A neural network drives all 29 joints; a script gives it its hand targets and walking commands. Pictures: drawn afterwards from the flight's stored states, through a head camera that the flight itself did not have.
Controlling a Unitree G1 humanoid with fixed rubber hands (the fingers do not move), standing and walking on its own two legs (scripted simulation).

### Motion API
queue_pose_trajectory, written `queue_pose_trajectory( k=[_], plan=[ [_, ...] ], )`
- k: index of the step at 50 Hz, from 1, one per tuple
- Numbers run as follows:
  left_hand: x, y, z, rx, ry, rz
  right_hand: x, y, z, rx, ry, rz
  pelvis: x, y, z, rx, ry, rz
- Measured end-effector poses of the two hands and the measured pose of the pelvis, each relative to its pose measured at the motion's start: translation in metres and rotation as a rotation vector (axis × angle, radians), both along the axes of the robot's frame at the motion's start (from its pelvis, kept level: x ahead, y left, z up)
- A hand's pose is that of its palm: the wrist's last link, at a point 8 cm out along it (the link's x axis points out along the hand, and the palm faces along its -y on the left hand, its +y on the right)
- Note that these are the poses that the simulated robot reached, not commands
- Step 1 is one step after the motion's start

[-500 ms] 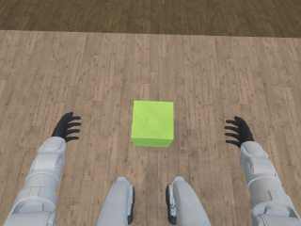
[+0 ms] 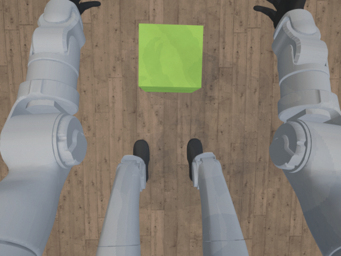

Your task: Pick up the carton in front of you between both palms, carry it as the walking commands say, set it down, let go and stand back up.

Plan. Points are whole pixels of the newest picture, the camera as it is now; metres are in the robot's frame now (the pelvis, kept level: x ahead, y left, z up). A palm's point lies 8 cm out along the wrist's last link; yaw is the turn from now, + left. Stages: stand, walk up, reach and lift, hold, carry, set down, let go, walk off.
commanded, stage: reach and lift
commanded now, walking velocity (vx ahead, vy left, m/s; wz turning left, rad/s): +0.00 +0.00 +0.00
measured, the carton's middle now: (169, 64) +0.54 -0.02 -0.53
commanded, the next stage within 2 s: none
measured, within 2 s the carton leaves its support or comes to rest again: leaves its support in 1.78 s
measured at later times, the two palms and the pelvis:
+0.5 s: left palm (104, 44) +0.56 +0.17 -0.30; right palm (241, 48) +0.53 -0.22 -0.30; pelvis +0.01 -0.01 -0.14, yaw +0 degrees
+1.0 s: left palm (119, 60) +0.55 +0.16 -0.46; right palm (220, 62) +0.53 -0.20 -0.46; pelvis -0.02 +0.00 -0.28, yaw -1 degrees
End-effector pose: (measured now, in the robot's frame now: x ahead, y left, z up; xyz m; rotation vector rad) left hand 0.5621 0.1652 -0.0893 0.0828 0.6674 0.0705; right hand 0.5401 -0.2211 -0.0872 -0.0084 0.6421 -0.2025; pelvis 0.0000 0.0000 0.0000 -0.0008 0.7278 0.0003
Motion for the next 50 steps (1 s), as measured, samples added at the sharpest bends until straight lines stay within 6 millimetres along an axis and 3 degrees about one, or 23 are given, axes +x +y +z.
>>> queue_pose_trajectory(
  k=[6,13,19,27,33,41,45,50],
  plan=[
    [0.019,-0.007,-0.028,-0.002,-0.023,0.003,0.018,0.005,-0.032,0.005,-0.017,0.007,0.016,-0.002,-0.008,0.003,0.094,-0.002],
    [0.007,-0.008,-0.086,0.004,0.003,0.02,0.006,0.007,-0.089,0.003,0.02,0.01,0.031,-0.006,-0.034,0.002,0.182,-0.002],
    [-0.002,-0.004,-0.15,0.006,0.02,0.029,-0.001,0.006,-0.149,-0.013,0.038,0.003,0.028,-0.007,-0.084,-0.004,0.224,-0.003],
    [-0.008,0.004,-0.233,0.003,0.017,0.035,-0.006,0.004,-0.232,-0.024,0.038,0.0,0.005,-0.004,-0.164,-0.005,0.178,0.003],
    [-0.009,0.002,-0.278,0.003,0.022,0.032,-0.007,0.005,-0.278,-0.012,0.044,-0.006,-0.014,0.0,-0.212,-0.008,0.101,0.004],
    [-0.012,-0.003,-0.337,0.0,0.058,0.02,-0.007,0.015,-0.338,0.001,0.079,0.006,-0.028,0.0,-0.256,-0.011,0.005,0.002],
    [-0.018,-0.005,-0.363,-0.005,0.079,0.022,-0.012,0.019,-0.364,-0.002,0.111,0.017,-0.026,-0.001,-0.267,-0.009,-0.053,-0.002],
    [-0.014,-0.005,-0.375,0.007,0.064,0.011,-0.008,0.019,-0.376,-0.009,0.098,0.022,-0.02,-0.002,-0.278,-0.007,-0.089,-0.004]
  ],
)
